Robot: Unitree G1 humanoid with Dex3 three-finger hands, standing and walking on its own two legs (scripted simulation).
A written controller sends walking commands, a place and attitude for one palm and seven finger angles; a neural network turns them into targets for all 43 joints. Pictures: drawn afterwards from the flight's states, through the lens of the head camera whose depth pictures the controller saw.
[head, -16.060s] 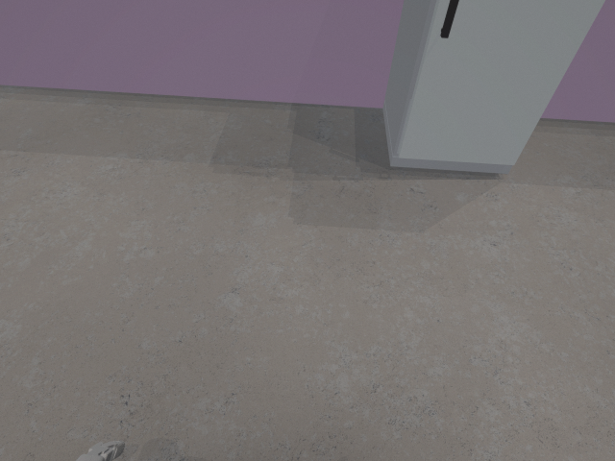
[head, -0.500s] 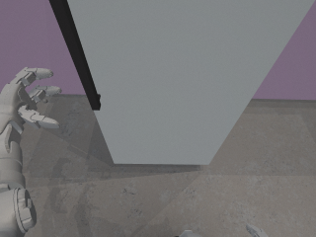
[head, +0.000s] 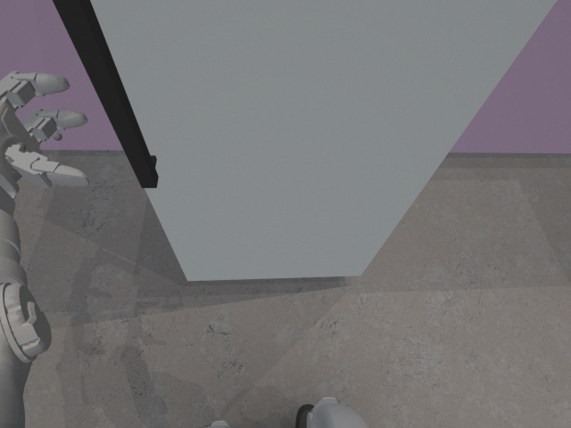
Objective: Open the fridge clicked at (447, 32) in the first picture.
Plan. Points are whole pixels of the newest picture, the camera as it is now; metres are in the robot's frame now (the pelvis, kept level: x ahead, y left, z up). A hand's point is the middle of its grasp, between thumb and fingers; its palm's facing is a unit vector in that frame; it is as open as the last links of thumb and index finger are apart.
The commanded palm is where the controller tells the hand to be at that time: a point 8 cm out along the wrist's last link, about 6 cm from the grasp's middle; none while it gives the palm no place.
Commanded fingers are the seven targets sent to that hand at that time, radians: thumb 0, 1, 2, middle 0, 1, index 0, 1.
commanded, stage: move the hooked fingers beside the handle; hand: left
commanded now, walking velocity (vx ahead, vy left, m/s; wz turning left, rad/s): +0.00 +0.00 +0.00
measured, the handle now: (108, 66) +0.53 +0.21 +0.17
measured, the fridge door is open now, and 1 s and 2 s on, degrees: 0 0 0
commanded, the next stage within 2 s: feel for the door with the fingertips in 1.10 s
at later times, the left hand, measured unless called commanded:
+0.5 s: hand (47, 133) +0.46 +0.29 +0.12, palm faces +0.00 -1.00 +0.01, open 14.0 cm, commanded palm +0.44 +0.33 +0.11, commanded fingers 0.00 -0.50 0.30 -0.30 -1.20 -0.30 -1.20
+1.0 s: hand (47, 144) +0.45 +0.29 +0.12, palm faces +0.02 -1.00 +0.00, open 14.0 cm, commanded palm +0.44 +0.33 +0.11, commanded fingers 0.00 -0.50 0.30 -0.30 -1.20 -0.30 -1.20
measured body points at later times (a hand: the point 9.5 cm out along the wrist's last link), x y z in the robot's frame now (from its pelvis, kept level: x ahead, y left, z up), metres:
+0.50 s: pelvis +0.01 +0.00 +0.00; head +0.11 +0.03 +0.44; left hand +0.46 +0.34 +0.13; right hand +0.04 -0.27 -0.10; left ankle -0.04 +0.09 -0.71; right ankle +0.05 -0.12 -0.71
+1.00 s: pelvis +0.00 +0.00 +0.00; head +0.09 +0.02 +0.44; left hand +0.45 +0.34 +0.12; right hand +0.04 -0.27 -0.11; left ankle -0.04 +0.09 -0.71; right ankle +0.05 -0.12 -0.71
